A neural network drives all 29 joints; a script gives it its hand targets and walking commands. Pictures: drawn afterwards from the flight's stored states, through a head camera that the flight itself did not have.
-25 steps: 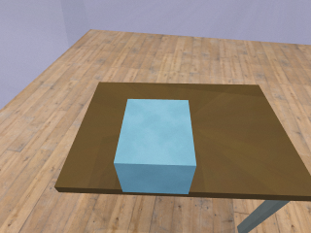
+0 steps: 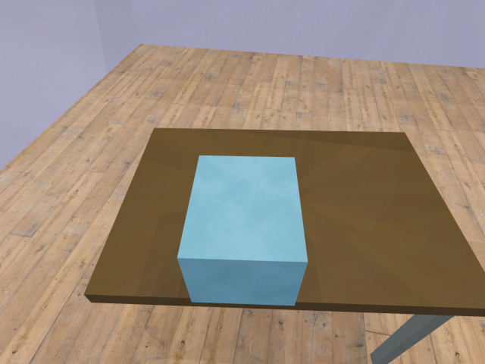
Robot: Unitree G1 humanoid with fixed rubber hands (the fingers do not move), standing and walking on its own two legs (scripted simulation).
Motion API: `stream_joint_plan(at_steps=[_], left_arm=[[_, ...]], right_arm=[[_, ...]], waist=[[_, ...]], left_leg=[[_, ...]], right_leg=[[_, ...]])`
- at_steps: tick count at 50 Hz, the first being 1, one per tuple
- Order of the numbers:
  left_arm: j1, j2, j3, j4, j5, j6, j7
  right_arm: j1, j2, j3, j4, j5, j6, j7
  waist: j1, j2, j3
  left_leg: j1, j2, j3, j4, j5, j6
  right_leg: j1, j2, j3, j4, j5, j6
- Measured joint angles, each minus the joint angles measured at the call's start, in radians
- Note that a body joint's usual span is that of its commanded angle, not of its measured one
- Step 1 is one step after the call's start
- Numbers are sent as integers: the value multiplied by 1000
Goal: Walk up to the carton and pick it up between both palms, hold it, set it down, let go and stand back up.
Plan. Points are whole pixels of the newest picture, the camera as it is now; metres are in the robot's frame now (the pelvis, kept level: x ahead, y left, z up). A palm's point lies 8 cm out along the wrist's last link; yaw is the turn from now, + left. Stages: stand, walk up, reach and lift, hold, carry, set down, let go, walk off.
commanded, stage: stand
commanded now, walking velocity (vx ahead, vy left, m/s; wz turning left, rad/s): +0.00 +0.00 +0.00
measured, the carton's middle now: (244, 227) +0.43 +0.02 -0.05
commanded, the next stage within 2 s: none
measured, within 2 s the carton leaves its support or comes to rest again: neither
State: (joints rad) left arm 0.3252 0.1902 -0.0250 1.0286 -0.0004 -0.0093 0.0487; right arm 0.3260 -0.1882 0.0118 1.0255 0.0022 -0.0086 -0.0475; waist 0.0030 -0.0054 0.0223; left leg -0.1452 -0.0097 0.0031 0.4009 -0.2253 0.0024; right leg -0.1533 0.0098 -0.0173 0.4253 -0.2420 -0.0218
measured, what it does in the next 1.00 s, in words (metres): stands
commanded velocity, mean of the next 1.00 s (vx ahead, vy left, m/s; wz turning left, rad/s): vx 0.00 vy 0.00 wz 0.00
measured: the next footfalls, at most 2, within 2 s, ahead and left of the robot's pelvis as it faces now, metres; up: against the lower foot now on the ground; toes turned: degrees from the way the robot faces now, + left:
none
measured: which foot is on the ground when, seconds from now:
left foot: down 0.00-1.00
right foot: down 0.00-1.00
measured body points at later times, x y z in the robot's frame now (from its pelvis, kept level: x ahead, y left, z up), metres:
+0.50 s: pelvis +0.00 +0.00 +0.00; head +0.01 +0.00 +0.45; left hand +0.00 +0.24 -0.15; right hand +0.01 -0.23 -0.15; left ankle +0.00 +0.12 -0.74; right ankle -0.01 -0.10 -0.74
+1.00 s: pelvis +0.00 +0.00 +0.00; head +0.01 +0.00 +0.45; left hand +0.00 +0.23 -0.16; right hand +0.00 -0.23 -0.15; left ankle +0.00 +0.12 -0.74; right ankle -0.01 -0.10 -0.74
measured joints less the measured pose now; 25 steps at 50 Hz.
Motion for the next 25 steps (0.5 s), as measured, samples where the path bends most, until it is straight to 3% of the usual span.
stream_joint_plan(at_steps=[25], left_arm=[[-5,-8,-1,23,0,0,2]], right_arm=[[-2,7,1,18,1,-3,-3]], waist=[[0,0,3]], left_leg=[[8,-1,1,-9,0,1]], right_leg=[[7,-3,1,-6,-2,2]])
